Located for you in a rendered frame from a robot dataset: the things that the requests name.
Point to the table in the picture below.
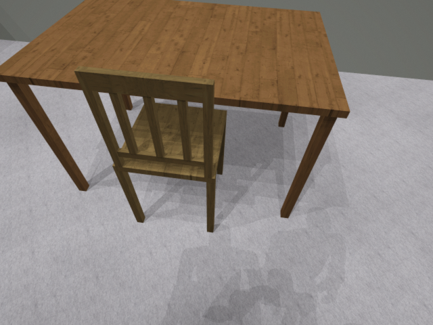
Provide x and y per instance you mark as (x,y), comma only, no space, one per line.
(259,57)

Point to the chair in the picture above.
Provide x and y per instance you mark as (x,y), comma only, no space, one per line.
(166,140)

